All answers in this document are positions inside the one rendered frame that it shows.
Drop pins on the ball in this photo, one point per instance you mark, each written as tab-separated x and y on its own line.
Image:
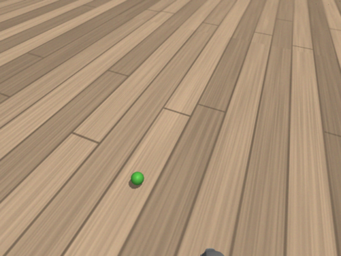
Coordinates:
137	178

